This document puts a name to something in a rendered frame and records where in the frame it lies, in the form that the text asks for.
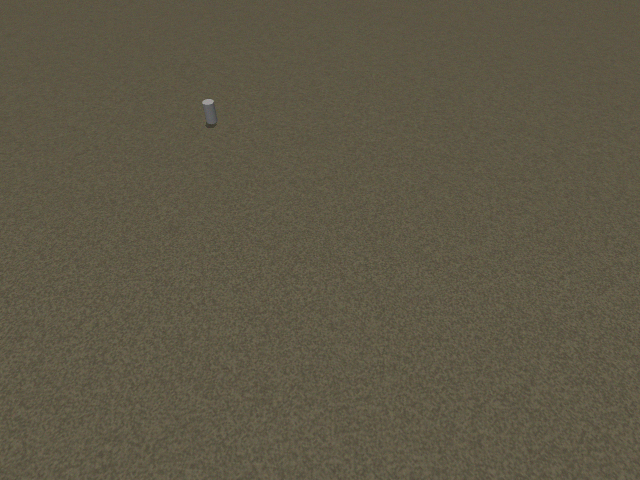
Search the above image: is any can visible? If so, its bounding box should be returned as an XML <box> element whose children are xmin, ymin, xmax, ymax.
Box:
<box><xmin>202</xmin><ymin>99</ymin><xmax>218</xmax><ymax>124</ymax></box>

